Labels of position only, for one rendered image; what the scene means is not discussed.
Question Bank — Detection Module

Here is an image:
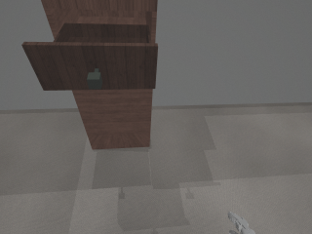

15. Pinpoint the cabinet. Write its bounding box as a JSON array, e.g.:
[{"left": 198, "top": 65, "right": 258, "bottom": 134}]
[{"left": 41, "top": 0, "right": 158, "bottom": 150}]

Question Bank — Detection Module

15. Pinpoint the drawer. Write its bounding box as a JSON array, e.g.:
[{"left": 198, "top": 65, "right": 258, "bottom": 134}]
[{"left": 22, "top": 22, "right": 158, "bottom": 91}]

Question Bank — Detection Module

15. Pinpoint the handle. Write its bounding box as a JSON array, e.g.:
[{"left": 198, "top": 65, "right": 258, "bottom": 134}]
[{"left": 87, "top": 68, "right": 102, "bottom": 90}]

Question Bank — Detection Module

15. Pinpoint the robot right hand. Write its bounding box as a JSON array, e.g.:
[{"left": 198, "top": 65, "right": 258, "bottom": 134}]
[{"left": 228, "top": 212, "right": 255, "bottom": 234}]

